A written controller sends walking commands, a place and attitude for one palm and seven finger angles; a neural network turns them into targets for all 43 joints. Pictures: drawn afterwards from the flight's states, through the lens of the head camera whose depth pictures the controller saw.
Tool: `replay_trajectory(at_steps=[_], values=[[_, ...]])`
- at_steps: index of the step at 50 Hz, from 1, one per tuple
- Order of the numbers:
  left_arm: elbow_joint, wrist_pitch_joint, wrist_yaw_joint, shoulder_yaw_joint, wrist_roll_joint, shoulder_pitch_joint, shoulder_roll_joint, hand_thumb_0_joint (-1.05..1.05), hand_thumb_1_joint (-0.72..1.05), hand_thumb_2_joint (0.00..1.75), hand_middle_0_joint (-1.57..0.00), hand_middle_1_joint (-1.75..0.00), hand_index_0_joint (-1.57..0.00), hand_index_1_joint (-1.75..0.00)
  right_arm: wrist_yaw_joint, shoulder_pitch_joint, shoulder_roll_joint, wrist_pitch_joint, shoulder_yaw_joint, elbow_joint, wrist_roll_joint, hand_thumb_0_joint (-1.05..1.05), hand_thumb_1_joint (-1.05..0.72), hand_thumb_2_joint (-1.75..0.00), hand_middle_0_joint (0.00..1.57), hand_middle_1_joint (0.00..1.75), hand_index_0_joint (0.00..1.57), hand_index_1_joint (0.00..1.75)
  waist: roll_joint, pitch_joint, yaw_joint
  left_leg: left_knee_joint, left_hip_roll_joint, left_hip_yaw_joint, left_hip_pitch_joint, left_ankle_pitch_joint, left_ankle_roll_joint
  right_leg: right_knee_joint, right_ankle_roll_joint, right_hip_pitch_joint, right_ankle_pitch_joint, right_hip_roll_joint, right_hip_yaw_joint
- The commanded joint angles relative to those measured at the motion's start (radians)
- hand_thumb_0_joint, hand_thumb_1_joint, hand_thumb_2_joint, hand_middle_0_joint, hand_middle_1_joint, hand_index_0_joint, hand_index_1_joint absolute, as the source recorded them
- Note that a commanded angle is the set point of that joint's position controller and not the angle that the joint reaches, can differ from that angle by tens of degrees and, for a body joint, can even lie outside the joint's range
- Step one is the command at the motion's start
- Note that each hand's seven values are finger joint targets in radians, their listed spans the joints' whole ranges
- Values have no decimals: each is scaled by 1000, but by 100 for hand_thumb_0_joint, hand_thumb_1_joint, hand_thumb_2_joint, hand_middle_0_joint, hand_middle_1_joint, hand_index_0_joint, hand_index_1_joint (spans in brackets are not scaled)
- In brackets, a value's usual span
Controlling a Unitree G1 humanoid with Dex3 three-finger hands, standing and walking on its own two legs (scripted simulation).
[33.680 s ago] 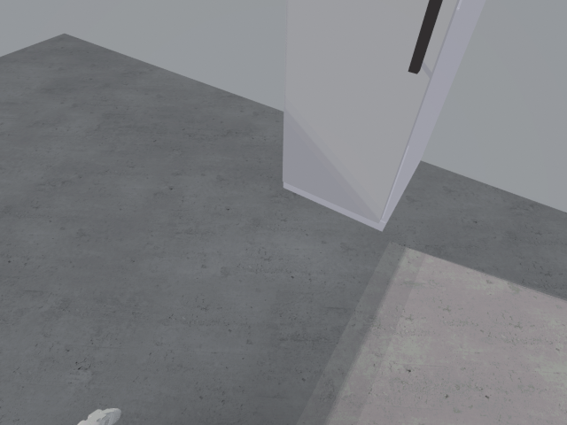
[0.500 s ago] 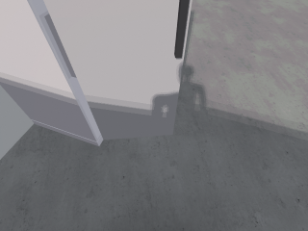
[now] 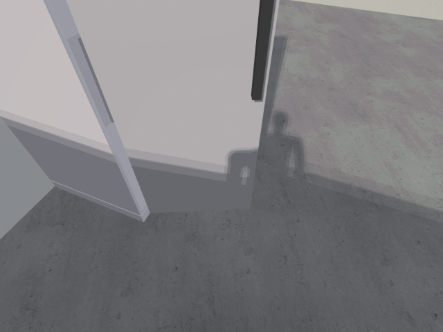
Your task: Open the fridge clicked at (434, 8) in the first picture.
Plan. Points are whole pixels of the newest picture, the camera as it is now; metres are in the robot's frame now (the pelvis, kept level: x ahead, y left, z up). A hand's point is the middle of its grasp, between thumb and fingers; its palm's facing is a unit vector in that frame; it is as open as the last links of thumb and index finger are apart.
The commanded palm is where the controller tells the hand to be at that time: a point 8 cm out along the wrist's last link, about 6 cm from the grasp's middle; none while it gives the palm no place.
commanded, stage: let the arm hang, fingers relaxed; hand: right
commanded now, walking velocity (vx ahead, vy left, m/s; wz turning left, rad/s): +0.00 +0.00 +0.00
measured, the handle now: (263, 11) +0.75 -0.04 +0.24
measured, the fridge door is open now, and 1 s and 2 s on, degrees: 65 65 65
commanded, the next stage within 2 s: look to check the result in 0.02 s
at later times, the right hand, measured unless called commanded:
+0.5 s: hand out of the picture +0.00 -0.18 -0.18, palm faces -0.01 +0.99 -0.17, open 7.4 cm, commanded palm none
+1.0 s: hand out of the picture +0.01 -0.19 -0.18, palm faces -0.02 +0.98 -0.18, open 7.4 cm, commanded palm none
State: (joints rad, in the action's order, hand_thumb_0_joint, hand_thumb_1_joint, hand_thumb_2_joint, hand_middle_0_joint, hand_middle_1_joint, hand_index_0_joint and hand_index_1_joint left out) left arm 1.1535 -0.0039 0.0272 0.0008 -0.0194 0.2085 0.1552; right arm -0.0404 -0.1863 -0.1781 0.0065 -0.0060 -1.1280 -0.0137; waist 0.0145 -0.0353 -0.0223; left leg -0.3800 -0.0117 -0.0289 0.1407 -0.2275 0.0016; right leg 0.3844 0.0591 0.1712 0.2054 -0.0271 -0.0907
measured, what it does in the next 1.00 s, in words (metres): stands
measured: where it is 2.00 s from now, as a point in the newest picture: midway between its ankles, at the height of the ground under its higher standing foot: outside the picture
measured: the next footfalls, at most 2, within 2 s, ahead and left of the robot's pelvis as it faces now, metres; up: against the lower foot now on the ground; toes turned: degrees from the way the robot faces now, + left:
none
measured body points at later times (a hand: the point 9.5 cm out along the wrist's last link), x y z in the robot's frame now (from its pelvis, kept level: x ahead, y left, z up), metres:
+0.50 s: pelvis +0.01 -0.02 +0.00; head +0.03 -0.03 +0.45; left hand +0.01 +0.21 -0.16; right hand +0.00 -0.23 -0.17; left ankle -0.01 +0.12 -0.74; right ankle +0.00 -0.08 -0.74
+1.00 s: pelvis +0.01 -0.02 +0.00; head +0.03 -0.03 +0.45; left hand +0.00 +0.20 -0.16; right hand +0.02 -0.24 -0.17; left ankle -0.01 +0.12 -0.74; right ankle +0.00 -0.08 -0.74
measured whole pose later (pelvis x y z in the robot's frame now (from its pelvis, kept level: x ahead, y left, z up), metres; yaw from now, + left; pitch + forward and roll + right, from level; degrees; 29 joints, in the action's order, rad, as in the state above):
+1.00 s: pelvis +0.01 -0.02 +0.00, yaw +1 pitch -1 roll +0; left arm 1.17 0.00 0.03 0.00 -0.01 0.24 0.13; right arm -0.04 -0.24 -0.16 0.00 -0.01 -1.16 -0.01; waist 0.02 -0.05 -0.02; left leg -0.38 0.02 -0.05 0.12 -0.24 0.03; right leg 0.37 0.09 0.14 0.22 -0.06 -0.11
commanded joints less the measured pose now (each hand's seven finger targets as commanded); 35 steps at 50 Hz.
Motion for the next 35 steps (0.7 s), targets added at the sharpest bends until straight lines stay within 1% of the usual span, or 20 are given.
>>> replay_trajectory(at_steps=[1, 3, 5, 6, 7, 10, 11, 12, 15, 16, 18, 20, 21, 24, 27, 28, 30, 31, 33, 35], values=[[-30, 12, 7, -22, 2, 45, 114, 0, 90, 90, -20, -30, -20, -30, 0, -70, -102, 11, 10, 18, -5, 0, -90, -90, 20, 30, 20, 30, -6, -5, 12, 68, 99, -69, 64, 108, -34, -81, -15, -53, -136, 148, 139], [-27, 12, 8, -21, 2, 42, 115, 0, 90, 90, -20, -30, -20, -30, 0, -69, -96, 10, 8, 15, -4, 0, -90, -90, 20, 30, 20, 30, -13, -18, 10, 69, 100, -72, 72, 101, -34, -88, -14, -53, -124, 147, 137], [-27, 14, 9, -21, 2, 42, 117, 0, 90, 90, -20, -30, -20, -30, 0, -77, -95, 10, 7, 10, -3, 0, -90, -90, 20, 30, 20, 30, -15, 0, 10, 64, 101, -70, 64, 118, -33, -83, -12, -69, -151, 147, 137], [-29, 15, 9, -22, 4, 44, 117, 0, 90, 90, -20, -30, -20, -30, -1, -90, -95, 12, 7, 9, -4, 0, -90, -90, 20, 30, 20, 30, -2, 14, 12, 66, 102, -68, 60, 125, -33, -76, -11, -79, -163, 148, 136], [-26, 15, 10, -22, 4, 44, 114, 0, 90, 90, -20, -30, -20, -30, -1, -86, -92, 12, 6, 7, -3, 0, -90, -90, 20, 30, 20, 30, -12, 16, 9, 62, 103, -70, 57, 132, -33, -76, -10, -81, -171, 147, 134], [-23, 16, 11, -20, 4, 45, 110, 0, 90, 90, -20, -30, -20, -30, -1, -97, -88, 10, 5, 0, -3, 0, -90, -90, 20, 30, 20, 30, -20, 1, 10, 61, 104, -65, 63, 128, -32, -81, -8, -80, -176, 147, 137], [-26, 17, 12, -21, 5, 51, 116, 0, 90, 90, -20, -30, -20, -30, -2, -109, -90, 12, 5, -1, -3, 0, -90, -90, 20, 30, 20, 30, -15, 29, 12, 58, 103, -65, 52, 144, -32, -70, -7, -97, -201, 149, 134], [-22, 18, 13, -20, 5, 47, 110, 0, 90, 90, -20, -30, -20, -30, -2, -107, -86, 11, 5, -4, -2, 0, -90, -90, 20, 30, 20, 30, -14, 29, 11, 55, 106, -64, 51, 158, -32, -67, -7, -102, -217, 148, 132], [-18, 17, 15, -19, 5, 49, 106, 0, 90, 90, -20, -30, -20, -30, -3, -110, -79, 7, 4, -10, -2, 0, -90, -90, 20, 30, 20, 30, -18, -9, 11, 54, 101, -61, 64, 129, -31, -81, -6, -85, -194, 150, 136], [-23, 17, 15, -20, 6, 53, 111, 0, 90, 90, -20, -30, -20, -30, -3, -122, -81, 8, 4, -10, -4, 0, -90, -90, 20, 30, 20, 30, -14, 3, 13, 56, 103, -61, 61, 135, -31, -74, -5, -94, -204, 149, 136], [-18, 16, 15, -19, 5, 55, 105, 0, 90, 90, -20, -30, -20, -30, -3, -115, -76, 6, 4, -12, -3, 0, -90, -90, 20, 30, 20, 30, -23, -17, 11, 55, 101, -57, 66, 113, -30, -86, -6, -81, -177, 150, 136], [-18, 18, 16, -18, 4, 58, 106, 0, 90, 90, -20, -30, -20, -30, -3, -122, -74, 5, 4, -15, -3, 0, -90, -90, 20, 30, 20, 30, -27, -2, 11, 48, 99, -57, 59, 115, -30, -89, -4, -88, -185, 150, 141], [-20, 18, 17, -20, 6, 63, 108, 0, 90, 90, -20, -30, -20, -30, -4, -128, -76, 7, 5, -14, -4, 0, -90, -90, 20, 30, 20, 30, -11, 13, 14, 48, 100, -56, 53, 126, -29, -80, -2, -97, -203, 152, 140], [-16, 18, 16, -19, 5, 61, 104, 0, 90, 90, -20, -30, -20, -30, -3, -124, -71, 3, 4, -16, -4, 0, -90, -90, 20, 30, 20, 30, -23, -17, 13, 49, 101, -52, 67, 101, -28, -95, -2, -82, -170, 151, 141], [-18, 19, 17, -20, 5, 64, 103, 0, 90, 90, -20, -30, -20, -30, -4, -129, -70, 5, 5, -16, -4, 0, -90, -90, 20, 30, 20, 30, -13, -4, 12, 48, 103, -55, 60, 118, -29, -89, -1, -92, -188, 149, 140], [-16, 18, 17, -20, 4, 64, 103, 0, 90, 90, -20, -30, -20, -30, -4, -123, -70, 4, 4, -15, -4, 0, -90, -90, 20, 30, 20, 30, -21, -20, 12, 48, 101, -54, 66, 104, -28, -95, -3, -82, -171, 149, 139], [-16, 19, 17, -19, 4, 70, 102, 0, 90, 90, -20, -30, -20, -30, -3, -125, -70, 3, 5, -17, -4, 0, -90, -90, 20, 30, 20, 30, -20, -24, 13, 48, 101, -54, 65, 100, -28, -102, -3, -77, -165, 149, 142], [-18, 20, 16, -21, 6, 73, 105, 0, 90, 90, -20, -30, -20, -30, -4, -133, -74, 5, 5, -14, -5, 0, -90, -90, 20, 30, 20, 30, -9, -4, 15, 47, 102, -54, 57, 118, -28, -92, -1, -91, -192, 149, 140], [-15, 20, 16, -19, 5, 75, 102, 0, 90, 90, -20, -30, -20, -30, -4, -124, -70, 4, 5, -15, -3, 0, -90, -90, 20, 30, 20, 30, -22, -19, 13, 45, 102, -53, 60, 107, -27, -98, -3, -79, -181, 149, 140], [-14, 19, 16, -19, 5, 73, 101, 0, 90, 90, -20, -30, -20, -30, -4, -124, -71, 4, 4, -15, -3, 0, -90, -90, 20, 30, 20, 30, -8, -32, 12, 48, 102, -53, 66, 99, -27, -104, -3, -74, -164, 147, 143]])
